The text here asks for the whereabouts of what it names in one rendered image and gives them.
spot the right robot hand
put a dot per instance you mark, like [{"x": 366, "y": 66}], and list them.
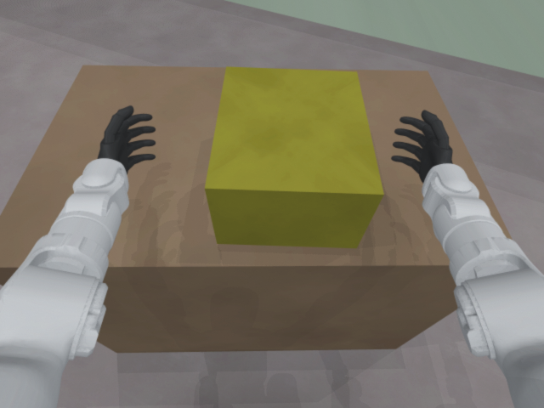
[{"x": 435, "y": 144}]

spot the robot right upper arm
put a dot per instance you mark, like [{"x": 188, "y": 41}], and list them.
[{"x": 502, "y": 317}]

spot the robot left upper arm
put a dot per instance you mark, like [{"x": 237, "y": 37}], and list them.
[{"x": 49, "y": 317}]

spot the carton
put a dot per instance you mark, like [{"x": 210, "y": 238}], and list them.
[{"x": 292, "y": 161}]

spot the left robot forearm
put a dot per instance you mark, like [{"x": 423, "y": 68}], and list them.
[{"x": 82, "y": 235}]

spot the pedestal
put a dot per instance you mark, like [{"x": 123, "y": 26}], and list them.
[{"x": 172, "y": 288}]

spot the left robot hand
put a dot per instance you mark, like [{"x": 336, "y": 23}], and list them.
[{"x": 115, "y": 144}]

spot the right robot forearm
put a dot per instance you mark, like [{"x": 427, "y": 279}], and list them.
[{"x": 471, "y": 238}]

